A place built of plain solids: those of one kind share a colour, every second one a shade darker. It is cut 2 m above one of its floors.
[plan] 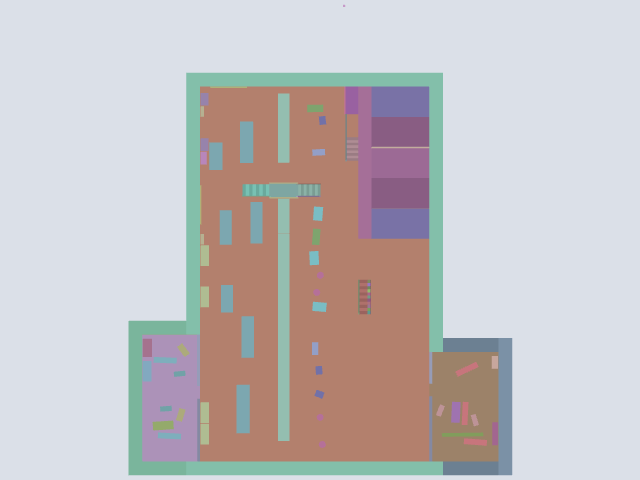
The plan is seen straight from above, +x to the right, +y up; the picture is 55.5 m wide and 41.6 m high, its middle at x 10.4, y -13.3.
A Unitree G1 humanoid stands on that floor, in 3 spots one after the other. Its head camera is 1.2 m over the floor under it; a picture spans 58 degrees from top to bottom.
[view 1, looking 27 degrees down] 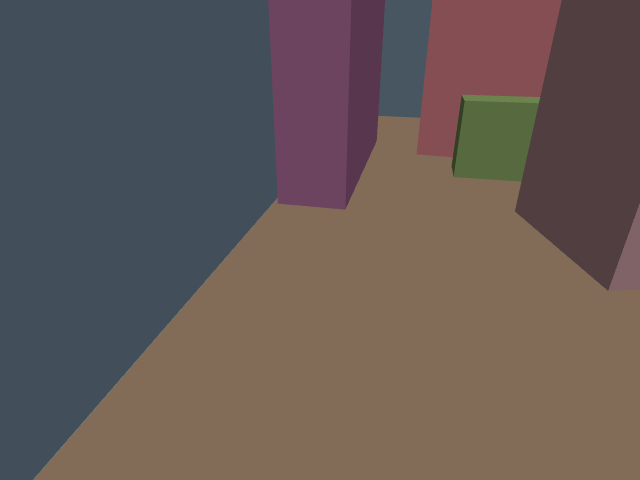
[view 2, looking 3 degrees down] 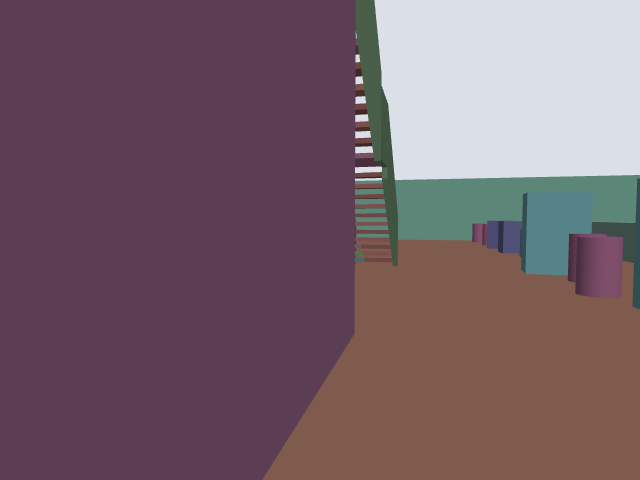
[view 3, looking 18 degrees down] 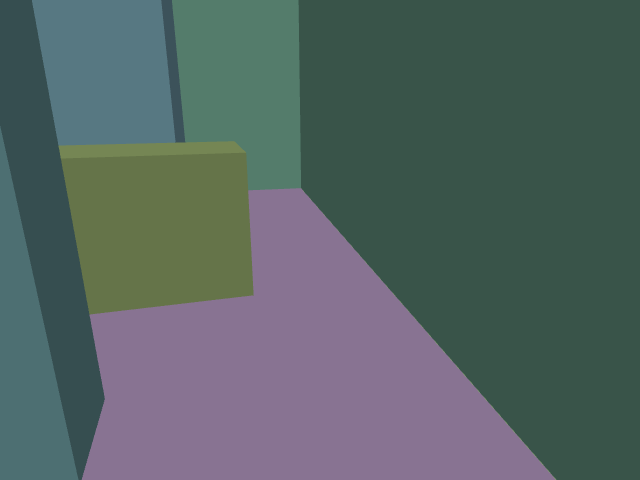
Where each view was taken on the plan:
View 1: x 24.87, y -26.30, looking -77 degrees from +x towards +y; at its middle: floor_annex_tile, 2.64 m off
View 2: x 13.00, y -8.84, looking -76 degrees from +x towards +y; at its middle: floor_walk_concrete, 2.99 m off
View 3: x -4.00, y -26.50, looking -102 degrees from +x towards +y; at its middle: floor_leanto_floorboards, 3.88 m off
